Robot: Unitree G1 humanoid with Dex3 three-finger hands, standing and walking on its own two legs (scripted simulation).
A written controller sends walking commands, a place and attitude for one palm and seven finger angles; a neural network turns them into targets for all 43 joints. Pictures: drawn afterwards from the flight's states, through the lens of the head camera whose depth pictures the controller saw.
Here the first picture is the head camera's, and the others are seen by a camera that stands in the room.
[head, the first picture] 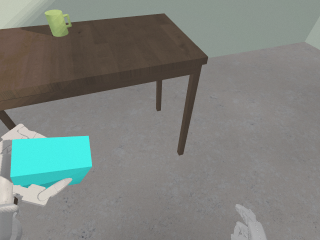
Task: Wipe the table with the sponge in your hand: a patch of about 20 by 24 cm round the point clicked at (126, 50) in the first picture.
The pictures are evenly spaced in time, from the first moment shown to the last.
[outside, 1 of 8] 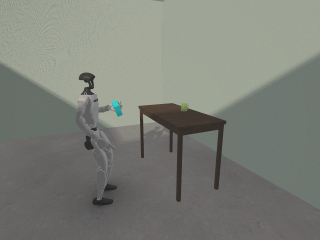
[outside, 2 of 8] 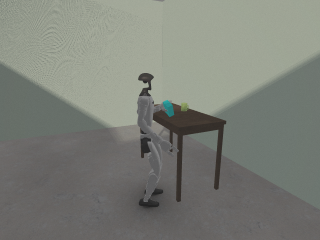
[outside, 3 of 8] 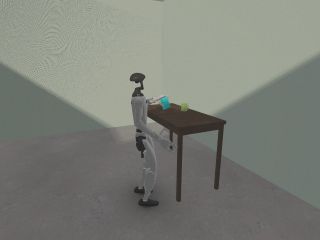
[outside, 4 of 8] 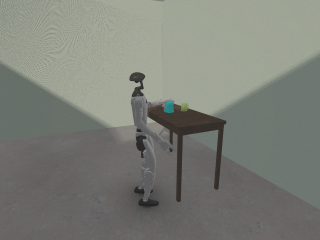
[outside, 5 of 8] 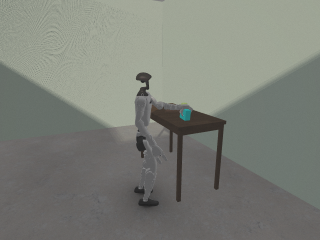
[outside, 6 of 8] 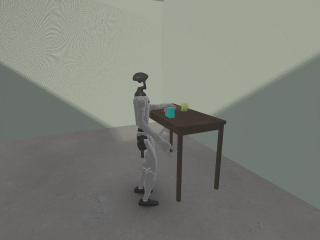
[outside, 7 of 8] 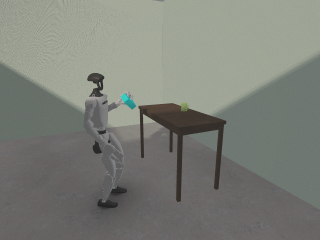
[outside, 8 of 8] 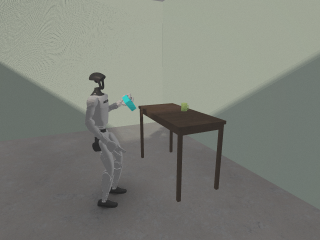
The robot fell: no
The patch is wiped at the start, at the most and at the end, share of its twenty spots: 0.00 1.00 1.00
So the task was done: yes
